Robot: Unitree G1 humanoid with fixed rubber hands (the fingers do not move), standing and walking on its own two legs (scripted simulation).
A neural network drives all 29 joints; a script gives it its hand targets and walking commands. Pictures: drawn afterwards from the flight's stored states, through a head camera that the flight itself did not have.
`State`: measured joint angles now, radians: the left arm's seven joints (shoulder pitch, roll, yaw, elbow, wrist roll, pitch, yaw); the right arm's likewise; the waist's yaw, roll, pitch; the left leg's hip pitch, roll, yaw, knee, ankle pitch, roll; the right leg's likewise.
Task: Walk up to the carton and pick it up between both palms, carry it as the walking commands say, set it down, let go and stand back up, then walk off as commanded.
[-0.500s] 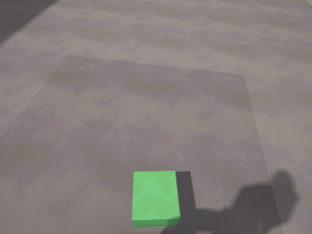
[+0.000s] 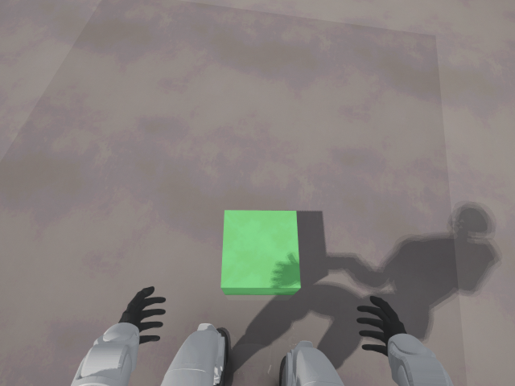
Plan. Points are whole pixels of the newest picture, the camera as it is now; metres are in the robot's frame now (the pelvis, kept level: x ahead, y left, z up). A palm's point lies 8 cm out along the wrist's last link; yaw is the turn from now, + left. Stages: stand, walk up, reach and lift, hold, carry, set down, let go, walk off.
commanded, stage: reach and lift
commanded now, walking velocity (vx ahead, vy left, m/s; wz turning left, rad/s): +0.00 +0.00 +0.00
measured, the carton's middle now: (259, 253) +0.45 +0.00 -0.64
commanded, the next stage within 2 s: none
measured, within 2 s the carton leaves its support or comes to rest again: neither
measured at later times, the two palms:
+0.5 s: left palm (151, 266) +0.29 +0.21 -0.14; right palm (378, 264) +0.32 -0.21 -0.13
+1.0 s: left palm (167, 200) +0.43 +0.21 -0.17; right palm (370, 200) +0.46 -0.22 -0.16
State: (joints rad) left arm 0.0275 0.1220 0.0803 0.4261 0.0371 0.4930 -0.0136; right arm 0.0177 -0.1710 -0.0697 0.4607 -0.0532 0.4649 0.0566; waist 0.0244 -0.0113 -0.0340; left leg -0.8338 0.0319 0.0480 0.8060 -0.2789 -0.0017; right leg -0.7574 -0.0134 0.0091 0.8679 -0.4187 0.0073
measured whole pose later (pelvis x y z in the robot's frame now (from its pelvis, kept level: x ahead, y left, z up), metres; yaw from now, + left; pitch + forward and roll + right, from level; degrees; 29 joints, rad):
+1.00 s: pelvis -0.04 +0.00 -0.07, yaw -2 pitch +43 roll +0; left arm -0.99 0.21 0.33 0.80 0.00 0.19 0.06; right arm -1.08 -0.38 -0.25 0.95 0.03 0.16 0.08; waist 0.05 -0.02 -0.05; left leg -1.52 0.03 0.01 1.02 -0.24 -0.01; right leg -1.47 0.02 0.03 1.10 -0.38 0.01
